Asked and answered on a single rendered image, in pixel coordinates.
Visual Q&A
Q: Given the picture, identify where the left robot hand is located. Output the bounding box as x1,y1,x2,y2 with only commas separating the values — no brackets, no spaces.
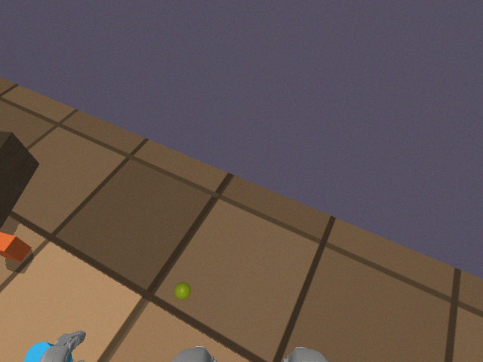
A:
39,331,86,362

